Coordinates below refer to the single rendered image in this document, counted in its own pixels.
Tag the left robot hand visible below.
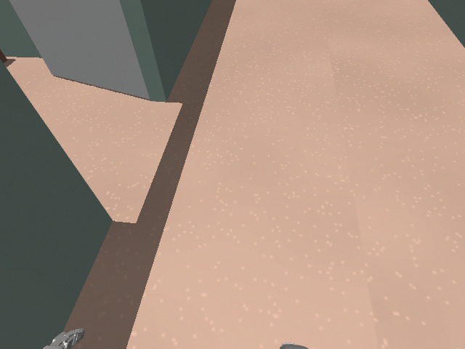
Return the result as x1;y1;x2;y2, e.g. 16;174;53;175
43;329;85;349

